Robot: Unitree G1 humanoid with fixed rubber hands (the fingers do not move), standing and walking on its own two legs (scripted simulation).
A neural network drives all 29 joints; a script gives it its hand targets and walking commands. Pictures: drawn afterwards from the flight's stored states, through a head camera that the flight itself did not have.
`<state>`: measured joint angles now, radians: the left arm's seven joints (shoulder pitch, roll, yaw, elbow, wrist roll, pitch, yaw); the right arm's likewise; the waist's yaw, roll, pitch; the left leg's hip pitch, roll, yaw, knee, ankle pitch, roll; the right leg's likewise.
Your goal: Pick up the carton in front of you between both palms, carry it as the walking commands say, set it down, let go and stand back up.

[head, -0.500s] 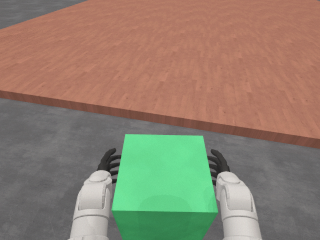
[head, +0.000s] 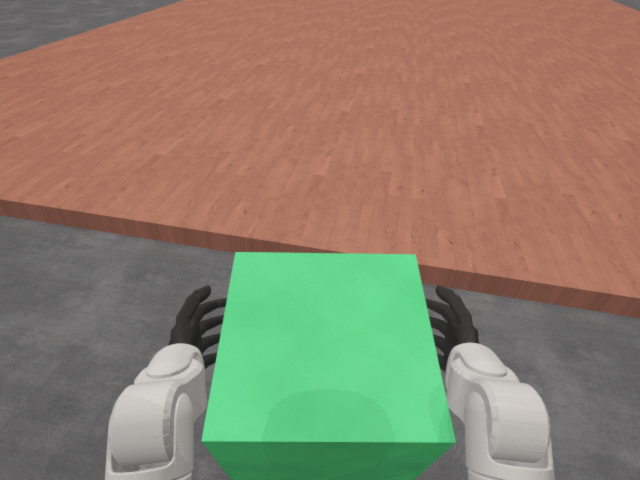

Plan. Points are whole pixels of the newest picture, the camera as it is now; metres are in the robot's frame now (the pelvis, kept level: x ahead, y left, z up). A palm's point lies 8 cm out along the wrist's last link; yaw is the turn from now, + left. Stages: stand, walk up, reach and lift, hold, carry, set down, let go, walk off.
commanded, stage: carry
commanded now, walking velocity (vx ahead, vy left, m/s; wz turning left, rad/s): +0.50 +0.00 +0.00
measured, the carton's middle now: (323, 379) +0.27 +0.01 +0.04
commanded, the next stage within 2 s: none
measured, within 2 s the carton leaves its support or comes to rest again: neither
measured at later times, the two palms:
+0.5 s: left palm (268, 228) +0.50 +0.10 +0.09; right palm (449, 227) +0.52 -0.20 +0.09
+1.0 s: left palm (278, 134) +0.86 +0.12 +0.09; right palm (407, 141) +0.84 -0.18 +0.09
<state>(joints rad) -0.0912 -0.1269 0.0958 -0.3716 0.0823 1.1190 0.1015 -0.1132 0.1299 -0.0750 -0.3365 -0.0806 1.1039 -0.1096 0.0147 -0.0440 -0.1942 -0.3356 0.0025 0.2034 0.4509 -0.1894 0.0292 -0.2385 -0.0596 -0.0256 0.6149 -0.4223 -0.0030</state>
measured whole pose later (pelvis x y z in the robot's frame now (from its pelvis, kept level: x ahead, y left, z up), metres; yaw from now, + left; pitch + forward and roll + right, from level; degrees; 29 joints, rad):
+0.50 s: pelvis +0.28 -0.06 +0.01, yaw +1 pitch +5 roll +0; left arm 0.05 -0.13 0.04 -0.51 0.02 1.19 0.15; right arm 0.02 0.13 -0.06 -0.50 -0.02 1.20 -0.15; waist 0.03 0.01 -0.12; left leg -0.51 0.10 0.08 1.14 -0.31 0.01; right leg -0.34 -0.04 -0.27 0.46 -0.21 -0.08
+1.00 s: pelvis +0.62 -0.01 +0.01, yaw -3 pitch +5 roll -1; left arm 0.04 -0.13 0.03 -0.54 0.04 1.20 0.14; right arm 0.04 0.13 -0.05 -0.52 -0.03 1.17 -0.13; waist -0.03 -0.01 -0.08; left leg -0.31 0.05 0.27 0.41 -0.19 0.07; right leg -0.49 -0.10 -0.08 1.13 -0.29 -0.02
